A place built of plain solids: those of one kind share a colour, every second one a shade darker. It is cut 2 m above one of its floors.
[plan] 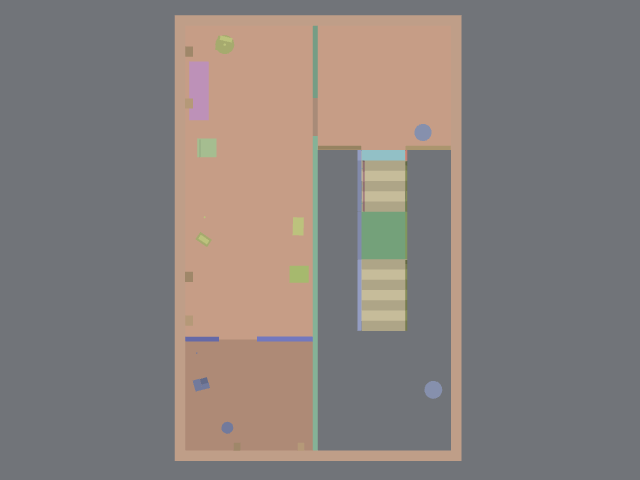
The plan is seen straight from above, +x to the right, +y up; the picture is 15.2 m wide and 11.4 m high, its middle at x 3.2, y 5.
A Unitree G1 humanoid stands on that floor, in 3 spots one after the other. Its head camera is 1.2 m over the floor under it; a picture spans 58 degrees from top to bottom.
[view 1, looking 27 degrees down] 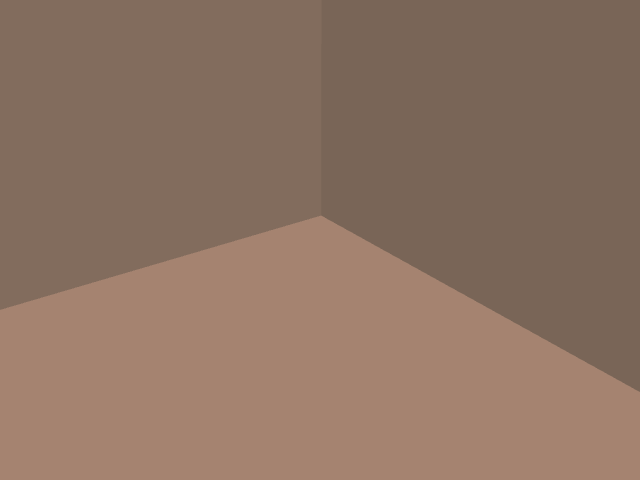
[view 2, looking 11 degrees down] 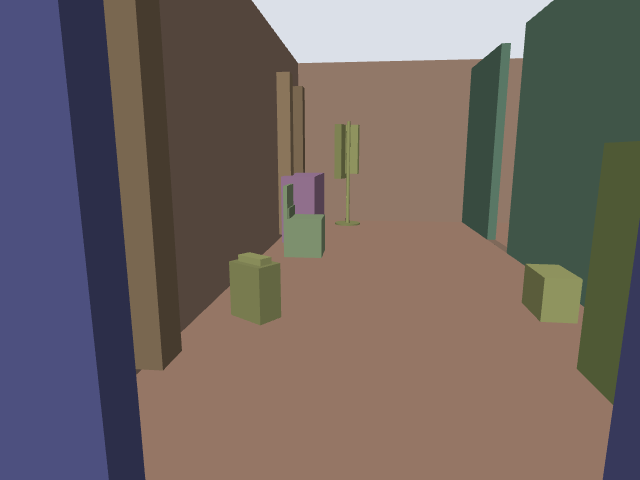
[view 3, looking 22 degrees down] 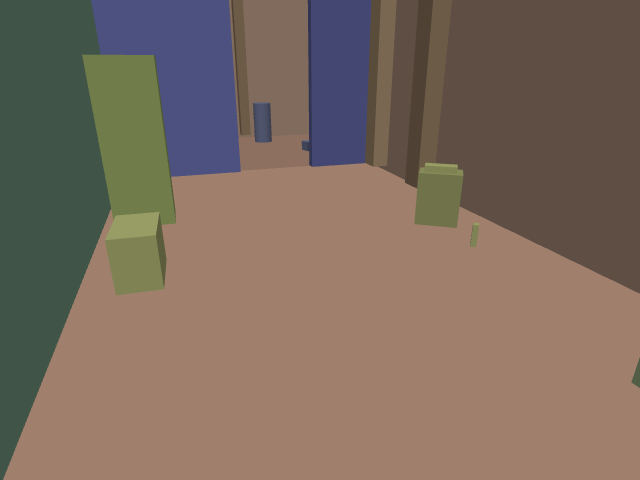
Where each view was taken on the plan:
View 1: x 4.71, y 7.89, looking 54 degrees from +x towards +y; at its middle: upper_floor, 2.64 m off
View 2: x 1.25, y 1.95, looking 96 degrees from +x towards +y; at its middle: slotfit_study_seat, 5.14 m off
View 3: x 2.39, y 7.92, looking -108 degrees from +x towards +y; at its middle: upper_floor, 3.20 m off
